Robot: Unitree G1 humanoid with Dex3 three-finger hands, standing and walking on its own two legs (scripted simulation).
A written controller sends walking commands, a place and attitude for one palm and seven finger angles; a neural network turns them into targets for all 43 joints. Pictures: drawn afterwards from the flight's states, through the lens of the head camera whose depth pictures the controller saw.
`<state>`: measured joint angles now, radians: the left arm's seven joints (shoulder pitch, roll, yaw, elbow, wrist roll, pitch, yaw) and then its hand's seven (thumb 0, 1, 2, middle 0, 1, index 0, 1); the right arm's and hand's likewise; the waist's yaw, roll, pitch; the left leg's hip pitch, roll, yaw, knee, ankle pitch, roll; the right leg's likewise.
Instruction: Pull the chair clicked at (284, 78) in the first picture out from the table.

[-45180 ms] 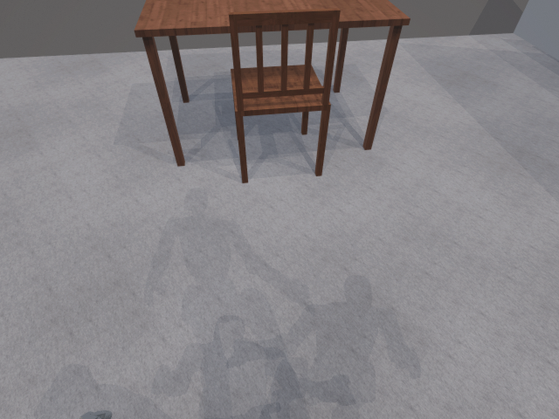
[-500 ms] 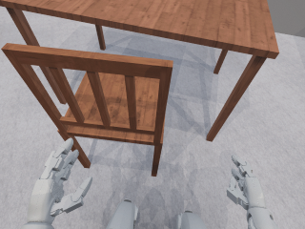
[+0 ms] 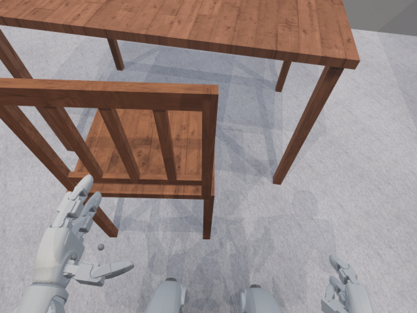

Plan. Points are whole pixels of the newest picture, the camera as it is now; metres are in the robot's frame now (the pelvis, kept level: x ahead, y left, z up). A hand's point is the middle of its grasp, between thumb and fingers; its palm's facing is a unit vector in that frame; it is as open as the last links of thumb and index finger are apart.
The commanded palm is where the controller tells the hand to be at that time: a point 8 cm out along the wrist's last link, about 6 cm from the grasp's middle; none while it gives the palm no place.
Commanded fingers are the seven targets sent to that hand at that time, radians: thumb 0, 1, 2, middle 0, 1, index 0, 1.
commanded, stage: raise the hand toward the chair's back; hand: left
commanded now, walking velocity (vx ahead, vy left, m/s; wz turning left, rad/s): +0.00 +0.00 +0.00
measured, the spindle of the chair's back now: (123, 146) +0.46 +0.22 -0.01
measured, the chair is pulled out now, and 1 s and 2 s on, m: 0.18 0.18 0.18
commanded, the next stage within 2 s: aim the fingers beside a spindle in 1.08 s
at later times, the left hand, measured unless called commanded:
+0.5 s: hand (84, 231) +0.24 +0.21 +0.06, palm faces +0.02 -1.00 -0.06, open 16.9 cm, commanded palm +0.22 +0.27 +0.07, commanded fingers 0.00 -0.50 0.30 -0.06 -0.08 -0.06 -0.08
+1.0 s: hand (90, 226) +0.25 +0.21 +0.07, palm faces +0.02 -1.00 -0.06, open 16.9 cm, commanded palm +0.23 +0.26 +0.07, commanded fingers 0.00 -0.50 0.30 -0.06 -0.08 -0.06 -0.08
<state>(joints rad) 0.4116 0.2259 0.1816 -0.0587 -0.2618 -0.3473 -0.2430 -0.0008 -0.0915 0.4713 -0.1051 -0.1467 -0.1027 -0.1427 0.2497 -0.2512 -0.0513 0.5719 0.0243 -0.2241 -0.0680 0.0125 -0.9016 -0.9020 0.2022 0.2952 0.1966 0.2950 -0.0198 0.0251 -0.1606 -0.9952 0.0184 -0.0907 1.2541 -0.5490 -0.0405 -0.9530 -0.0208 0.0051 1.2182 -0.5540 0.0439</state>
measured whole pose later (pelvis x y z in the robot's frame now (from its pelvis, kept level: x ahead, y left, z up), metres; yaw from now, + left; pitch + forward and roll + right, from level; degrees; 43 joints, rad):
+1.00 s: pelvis +0.01 +0.00 +0.01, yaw +0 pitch +16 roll -2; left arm 0.32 0.26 0.23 0.01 -0.28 -0.33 -0.27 -0.01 -0.50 0.30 -0.07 -0.08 -0.06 -0.08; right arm 0.23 -0.24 -0.01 0.54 0.02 -0.19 -0.05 0.01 -0.90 -0.90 0.20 0.30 0.20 0.30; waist -0.02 0.03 -0.16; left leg -0.93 0.02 -0.10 1.19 -0.54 -0.04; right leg -0.88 -0.02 0.00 1.14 -0.54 0.04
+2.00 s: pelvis +0.00 +0.01 -0.01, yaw +0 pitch +19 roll -3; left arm 0.15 0.25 0.20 0.12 -0.25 -0.35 -0.25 -0.01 -0.50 0.30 -0.06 -0.08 -0.06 -0.08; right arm 0.22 -0.24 0.00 0.54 0.01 -0.17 -0.05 0.01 -0.90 -0.90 0.20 0.30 0.20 0.30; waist -0.02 0.02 -0.17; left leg -1.07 0.01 -0.10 1.29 -0.56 -0.03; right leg -1.02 -0.02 0.00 1.25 -0.56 0.05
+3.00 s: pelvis +0.00 +0.00 -0.02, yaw -1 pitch +22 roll -2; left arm 0.01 0.25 0.22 0.23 -0.24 -0.38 -0.24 -0.02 -0.50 0.30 -0.06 -0.08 -0.06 -0.08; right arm 0.20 -0.25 -0.01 0.56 0.01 -0.11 -0.05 0.01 -0.90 -0.90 0.20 0.30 0.20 0.30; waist -0.03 0.02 -0.17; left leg -1.15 0.02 -0.09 1.34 -0.57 -0.04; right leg -1.11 -0.02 0.01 1.30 -0.57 0.05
